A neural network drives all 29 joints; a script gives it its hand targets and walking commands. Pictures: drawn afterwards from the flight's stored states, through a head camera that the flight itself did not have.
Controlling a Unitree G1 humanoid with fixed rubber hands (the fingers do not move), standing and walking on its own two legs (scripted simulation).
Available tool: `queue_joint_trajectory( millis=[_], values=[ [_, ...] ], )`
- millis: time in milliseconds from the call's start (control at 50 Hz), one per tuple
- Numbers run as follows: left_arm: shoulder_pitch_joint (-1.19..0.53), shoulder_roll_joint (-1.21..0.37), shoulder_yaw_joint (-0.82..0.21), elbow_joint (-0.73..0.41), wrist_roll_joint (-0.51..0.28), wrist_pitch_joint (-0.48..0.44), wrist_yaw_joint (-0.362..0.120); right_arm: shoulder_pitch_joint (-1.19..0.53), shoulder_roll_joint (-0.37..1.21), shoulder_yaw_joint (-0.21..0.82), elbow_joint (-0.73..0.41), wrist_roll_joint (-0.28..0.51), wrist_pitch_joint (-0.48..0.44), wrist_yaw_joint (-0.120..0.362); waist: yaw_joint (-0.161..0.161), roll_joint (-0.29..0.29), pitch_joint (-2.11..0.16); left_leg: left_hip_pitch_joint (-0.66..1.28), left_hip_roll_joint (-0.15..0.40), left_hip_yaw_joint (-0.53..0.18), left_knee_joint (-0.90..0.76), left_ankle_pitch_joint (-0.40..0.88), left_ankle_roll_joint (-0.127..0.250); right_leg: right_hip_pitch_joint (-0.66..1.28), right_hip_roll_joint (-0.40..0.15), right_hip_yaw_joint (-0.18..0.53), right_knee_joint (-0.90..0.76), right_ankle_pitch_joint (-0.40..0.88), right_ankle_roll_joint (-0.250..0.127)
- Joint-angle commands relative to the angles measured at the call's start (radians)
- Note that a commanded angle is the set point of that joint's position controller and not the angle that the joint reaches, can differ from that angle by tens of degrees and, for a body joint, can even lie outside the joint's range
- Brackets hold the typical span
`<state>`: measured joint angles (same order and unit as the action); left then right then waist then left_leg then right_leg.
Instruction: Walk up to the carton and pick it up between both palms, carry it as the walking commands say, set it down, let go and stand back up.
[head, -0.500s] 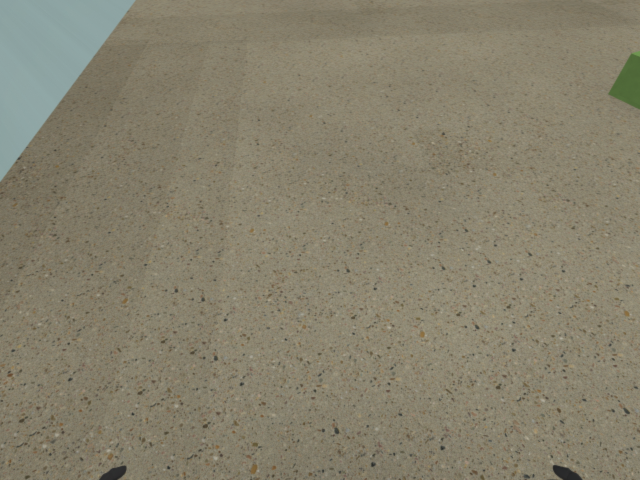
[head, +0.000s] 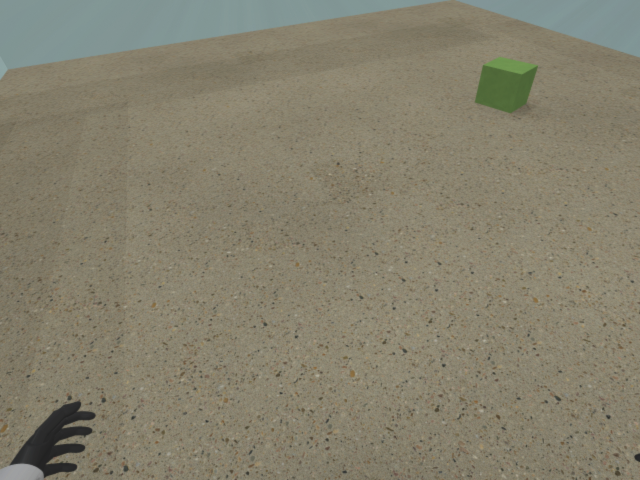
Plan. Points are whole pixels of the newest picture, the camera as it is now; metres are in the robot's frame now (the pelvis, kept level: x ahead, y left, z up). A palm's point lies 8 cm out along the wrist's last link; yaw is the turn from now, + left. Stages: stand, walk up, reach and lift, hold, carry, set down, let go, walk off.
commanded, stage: walk up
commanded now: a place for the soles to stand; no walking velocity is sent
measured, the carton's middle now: (505, 84) +2.74 -1.20 -0.61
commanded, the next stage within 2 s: none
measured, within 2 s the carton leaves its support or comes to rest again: neither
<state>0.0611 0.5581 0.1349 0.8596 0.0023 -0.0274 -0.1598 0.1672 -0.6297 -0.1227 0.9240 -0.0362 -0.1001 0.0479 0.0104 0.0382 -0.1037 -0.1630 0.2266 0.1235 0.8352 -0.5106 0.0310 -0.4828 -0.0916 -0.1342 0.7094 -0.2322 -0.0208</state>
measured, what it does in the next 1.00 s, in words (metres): walks ahead, turning right: left foot, then right foot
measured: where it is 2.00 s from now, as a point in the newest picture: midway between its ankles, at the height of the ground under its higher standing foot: (414, 248)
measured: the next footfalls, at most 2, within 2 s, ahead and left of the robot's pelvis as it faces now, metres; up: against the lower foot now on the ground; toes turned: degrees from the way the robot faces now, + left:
left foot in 0.42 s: +0.44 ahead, +0.07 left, +0.00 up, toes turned -2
right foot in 0.90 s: +0.70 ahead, -0.25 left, +0.00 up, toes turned -24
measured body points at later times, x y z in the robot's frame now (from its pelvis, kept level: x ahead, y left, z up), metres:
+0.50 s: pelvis +0.29 -0.01 +0.01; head +0.30 +0.02 +0.46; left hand +0.48 +0.31 -0.08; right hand +0.40 -0.39 +0.00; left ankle +0.40 +0.07 -0.71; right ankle +0.14 -0.12 -0.63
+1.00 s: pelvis +0.62 -0.13 +0.01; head +0.65 -0.14 +0.46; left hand +0.94 +0.08 -0.04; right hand +0.53 -0.48 -0.08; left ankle +0.51 +0.07 -0.62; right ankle +0.66 -0.23 -0.71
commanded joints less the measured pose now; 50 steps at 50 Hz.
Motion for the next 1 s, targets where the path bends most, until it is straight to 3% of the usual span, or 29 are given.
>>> queue_joint_trajectory(
  millis=[0,20,40,80,180,280,320,340,360,380,400,420,440,460,480,500,520,600,700,760,800,840,860,880,900,920,940,960,980],
  values=[
    [0.124,0.347,0.06,-0.009,-0.01,-0.031,0.043,-0.158,-0.104,0.014,-0.158,0.028,-0.034,0.01,0.085,-0.213,0.029,-0.715,-0.096,-0.166,0.476,0.043,0.021,0.506,-0.31,0.841,-0.625,-0.826,-0.231],
    [0.052,0.291,0.04,-0.027,-0.01,-0.042,0.043,-0.13,-0.137,0.011,-0.136,0.025,-0.034,0.021,0.047,-0.145,0.083,-0.655,-0.055,-0.173,0.403,0.138,-0.003,0.411,-0.279,0.711,-0.591,-0.679,-0.211],
    [0.001,0.246,0.028,-0.038,-0.016,-0.049,0.044,-0.091,-0.15,0.008,-0.114,0.029,-0.027,0.027,0.018,-0.156,0.116,-0.584,-0.032,-0.177,0.315,0.194,-0.029,0.332,-0.218,0.597,-0.584,-0.544,-0.184],
    [-0.006,0.207,0.011,-0.054,-0.017,-0.063,0.047,-0.022,-0.156,-0.002,-0.09,0.023,-0.014,0.032,-0.001,-0.187,0.101,-0.479,-0.027,-0.163,0.2,0.239,-0.048,0.258,-0.162,0.441,-0.58,-0.416,-0.154],
    [0.074,0.203,0.012,-0.08,0.001,-0.076,0.041,-0.154,-0.093,0.003,-0.149,0.024,-0.004,0.051,0.023,-0.125,0.119,-0.521,-0.086,-0.093,-0.023,0.342,-0.073,0.304,-0.14,0.348,-0.625,-0.357,-0.185],
    [0.091,0.198,0.006,-0.107,0.001,-0.075,0.045,-0.225,-0.052,0.004,-0.173,0.034,-0.009,0.061,0.008,-0.114,0.142,-0.376,-0.127,-0.073,-0.247,0.458,-0.069,0.314,-0.121,0.249,-0.641,-0.195,-0.174],
    [0.082,0.199,0.003,-0.111,0.001,-0.069,0.049,-0.196,-0.052,0.001,-0.169,0.038,-0.011,0.06,-0.017,-0.117,0.147,-0.289,-0.145,-0.05,-0.306,0.457,-0.052,0.327,-0.124,0.234,-0.612,-0.138,-0.163],
    [0.08,0.199,0.002,-0.113,-0.002,-0.066,0.052,-0.149,-0.057,-0.002,-0.159,0.039,-0.012,0.056,-0.038,-0.116,0.137,-0.22,-0.163,-0.033,-0.331,0.44,-0.042,0.335,-0.124,0.228,-0.55,-0.037,-0.154],
    [0.077,0.191,-0.002,-0.117,-0.006,-0.064,0.056,-0.069,-0.065,-0.01,-0.14,0.038,-0.014,0.048,-0.072,-0.099,0.103,-0.111,-0.187,-0.011,-0.358,0.42,-0.025,0.333,-0.115,0.206,-0.428,0.137,-0.138],
    [0.095,0.156,-0.015,-0.123,-0.006,-0.062,0.061,0.052,-0.091,-0.024,-0.113,0.03,-0.019,0.034,-0.117,-0.03,0.026,0.065,-0.213,-0.017,-0.379,0.335,0.01,0.295,-0.057,0.15,-0.181,0.264,-0.107],
    [0.125,0.102,-0.033,-0.137,-0.011,-0.063,0.061,0.199,-0.142,-0.046,-0.099,0.011,-0.029,0.016,-0.167,0.115,-0.093,0.279,-0.077,-0.196,-0.422,0.155,0.051,0.13,0.015,0.102,0.176,0.143,-0.068],
    [0.152,0.039,-0.045,-0.173,-0.019,-0.074,0.063,0.267,-0.229,-0.063,-0.131,0.002,-0.041,-0.001,-0.175,0.263,-0.165,0.472,0.225,-0.704,-0.581,-0.223,0.114,-0.209,0.151,0.158,0.477,-0.271,-0.032],
    [0.132,0.14,-0.031,-0.165,0.0,-0.067,0.07,0.2,-0.241,-0.07,-0.155,0.026,-0.046,-0.006,-0.145,0.099,-0.172,0.38,0.275,-0.836,-0.65,-0.402,0.168,-0.296,0.119,0.313,0.628,-0.189,-0.045],
    [0.103,0.166,-0.027,-0.144,-0.002,-0.067,0.064,0.12,-0.181,-0.046,-0.166,0.037,-0.049,-0.008,-0.088,0.044,-0.057,0.264,0.214,-0.689,-0.655,-0.351,0.147,-0.32,0.063,0.311,0.633,-0.095,-0.039],
    [0.096,0.147,-0.026,-0.124,-0.003,-0.07,0.052,0.08,-0.143,-0.026,-0.168,0.03,-0.054,-0.005,-0.048,0.051,0.031,0.143,0.152,-0.517,-0.664,-0.242,0.134,-0.292,0.016,0.301,0.566,-0.043,-0.027],
    [0.103,0.143,-0.022,-0.1,0.001,-0.067,0.042,0.043,-0.11,-0.012,-0.182,0.033,-0.06,-0.007,-0.013,0.058,0.074,0.04,0.11,-0.389,-0.679,-0.142,0.106,-0.228,-0.018,0.297,0.49,-0.006,-0.009],
    [0.107,0.147,-0.017,-0.078,0.005,-0.061,0.031,0.031,-0.103,-0.003,-0.177,0.036,-0.066,-0.009,0.005,0.05,0.097,-0.041,0.1,-0.317,-0.699,-0.06,0.096,-0.166,-0.042,0.287,0.428,0.021,0.009],
    [-0.026,0.114,-0.017,-0.078,0.01,-0.035,0.003,0.094,-0.12,-0.006,-0.153,0.043,-0.081,-0.009,-0.026,0.055,0.122,-0.004,0.079,-0.168,-0.758,0.054,0.093,-0.186,-0.04,0.214,0.23,0.113,0.045],
    [-0.211,0.058,-0.047,-0.095,0.004,-0.024,-0.014,0.155,-0.135,-0.012,-0.1,0.034,-0.072,-0.012,-0.08,0.058,0.151,0.093,0.03,0.004,-0.755,0.342,0.057,-0.141,0.002,0.092,-0.065,0.257,0.022],
    [-0.3,0.039,-0.06,-0.109,0.001,-0.016,-0.013,0.194,-0.157,-0.02,-0.07,0.019,-0.049,-0.014,-0.107,0.069,0.155,0.155,0.036,0.059,-0.715,0.496,0.065,-0.084,0.041,0.017,-0.181,0.24,0.006],
    [-0.312,0.025,-0.064,-0.112,0.004,-0.01,-0.003,0.198,-0.166,-0.021,-0.061,0.013,-0.033,-0.017,-0.097,0.075,0.153,0.186,0.061,0.066,-0.677,0.562,0.077,-0.041,0.063,-0.002,-0.205,0.209,-0.006],
    [-0.245,0.031,-0.06,-0.101,0.005,-0.005,0.012,0.171,-0.168,-0.021,-0.064,0.013,-0.019,-0.022,-0.042,0.074,0.127,0.165,0.079,0.096,-0.56,0.723,0.083,0.102,0.096,-0.022,-0.224,0.136,-0.026],
    [-0.116,0.051,-0.046,-0.072,0.001,-0.006,0.025,0.14,-0.166,-0.019,-0.072,0.014,-0.013,-0.023,0.028,0.05,0.071,0.097,0.073,0.112,-0.395,0.842,0.077,0.286,0.122,-0.035,-0.24,0.095,-0.048],
    [0.106,0.116,-0.011,-0.026,0.001,-0.01,0.044,0.122,-0.142,-0.006,-0.09,0.013,-0.006,-0.02,0.139,-0.047,-0.044,-0.066,0.018,0.12,-0.072,0.799,0.048,0.593,0.116,0.024,-0.235,0.008,-0.103],
    [0.255,0.237,0.038,-0.028,0.012,-0.014,0.068,0.144,-0.067,0.023,-0.14,0.035,-0.008,-0.018,0.211,-0.266,-0.212,-0.406,-0.092,0.089,0.34,0.457,0.013,0.937,-0.156,0.429,-0.223,-0.209,-0.201],
    [0.204,0.271,0.036,-0.072,-0.012,-0.016,0.082,0.21,-0.051,0.038,-0.16,0.062,-0.017,-0.021,0.121,-0.231,-0.268,-0.586,-0.192,-0.084,0.514,0.045,0.009,0.958,-0.33,0.791,-0.354,-0.189,-0.28],
    [0.172,0.226,0.026,-0.085,-0.02,-0.021,0.089,0.147,-0.093,0.038,-0.171,0.057,-0.02,-0.027,0.101,-0.077,-0.172,-0.603,-0.134,-0.177,0.513,0.122,0.029,0.838,-0.302,0.656,-0.379,-0.125,-0.257],
    [0.11,0.175,0.012,-0.098,-0.02,-0.033,0.089,0.123,-0.099,0.034,-0.162,0.051,-0.025,-0.02,0.07,-0.053,-0.077,-0.574,-0.09,-0.171,0.431,0.183,0.02,0.698,-0.255,0.541,-0.387,0.005,-0.244],
    [0.071,0.14,0.007,-0.103,-0.019,-0.042,0.09,0.133,-0.094,0.031,-0.142,0.041,-0.022,-0.012,0.045,-0.07,-0.007,-0.551,-0.058,-0.167,0.343,0.215,0.0,0.58,-0.207,0.445,-0.403,0.067,-0.222]
  ],
)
